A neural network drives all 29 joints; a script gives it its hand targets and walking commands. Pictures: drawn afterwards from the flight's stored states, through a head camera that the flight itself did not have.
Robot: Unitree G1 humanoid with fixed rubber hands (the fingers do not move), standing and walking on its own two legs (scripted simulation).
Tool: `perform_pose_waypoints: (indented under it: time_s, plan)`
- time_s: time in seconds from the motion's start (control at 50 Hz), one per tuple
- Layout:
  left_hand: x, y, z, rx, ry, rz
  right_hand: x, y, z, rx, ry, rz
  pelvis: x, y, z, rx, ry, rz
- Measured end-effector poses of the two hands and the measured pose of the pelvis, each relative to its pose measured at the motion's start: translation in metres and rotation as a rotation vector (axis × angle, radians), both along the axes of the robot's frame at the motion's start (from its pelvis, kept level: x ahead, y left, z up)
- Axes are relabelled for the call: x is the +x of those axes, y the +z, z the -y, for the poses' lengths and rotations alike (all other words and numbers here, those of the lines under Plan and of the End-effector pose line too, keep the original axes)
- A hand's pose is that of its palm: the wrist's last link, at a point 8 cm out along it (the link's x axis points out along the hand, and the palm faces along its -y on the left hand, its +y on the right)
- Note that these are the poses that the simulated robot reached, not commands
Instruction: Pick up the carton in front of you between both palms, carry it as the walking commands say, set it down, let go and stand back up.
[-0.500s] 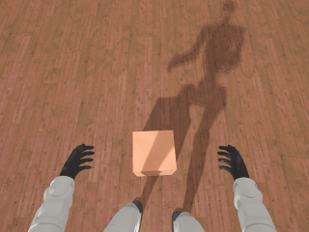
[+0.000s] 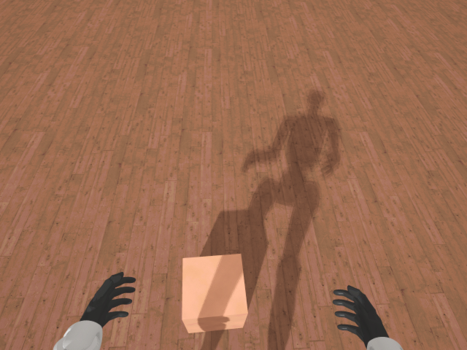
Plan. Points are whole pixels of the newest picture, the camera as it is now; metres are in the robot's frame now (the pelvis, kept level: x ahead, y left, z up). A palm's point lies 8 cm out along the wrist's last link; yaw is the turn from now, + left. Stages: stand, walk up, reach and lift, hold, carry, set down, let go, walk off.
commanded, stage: let go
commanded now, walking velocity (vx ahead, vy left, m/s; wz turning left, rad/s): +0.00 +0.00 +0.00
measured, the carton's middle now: (214, 294) +0.37 +0.05 -0.65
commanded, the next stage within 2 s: stand in 0.16 s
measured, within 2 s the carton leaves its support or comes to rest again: neither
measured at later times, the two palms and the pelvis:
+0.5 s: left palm out of the picture +0.12 +0.31 -0.09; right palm out of the picture +0.12 -0.26 -0.07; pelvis -0.01 +0.03 +0.00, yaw -1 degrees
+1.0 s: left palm out of the picture +0.11 +0.32 -0.10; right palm out of the picture +0.11 -0.26 -0.09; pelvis -0.01 +0.03 +0.00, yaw -1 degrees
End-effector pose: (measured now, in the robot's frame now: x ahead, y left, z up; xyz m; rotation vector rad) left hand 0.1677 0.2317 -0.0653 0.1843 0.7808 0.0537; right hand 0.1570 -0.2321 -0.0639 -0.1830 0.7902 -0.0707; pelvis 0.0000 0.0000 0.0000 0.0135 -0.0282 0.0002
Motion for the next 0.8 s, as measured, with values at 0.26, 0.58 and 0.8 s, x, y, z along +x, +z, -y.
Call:
perform_pose_waypoints:
  time_s: [0.26,0.58,0.8]
  plan:
    - [-0.017,-0.003,-0.032,0.083,0.053,-0.029,-0.004,-0.011,-0.012,-0.045,-0.007,-0.017,-0.002,-0.003,-0.014,-0.004,0.001,-0.011]
    - [-0.052,-0.03,-0.083,0.159,0.06,-0.121,-0.044,-0.013,0.028,-0.222,-0.086,-0.122,-0.012,-0.005,-0.033,-0.023,-0.019,-0.023]
    - [-0.058,-0.031,-0.089,0.184,0.058,-0.17,-0.044,-0.025,0.022,-0.193,-0.082,-0.157,-0.007,-0.004,-0.035,-0.018,-0.024,-0.02]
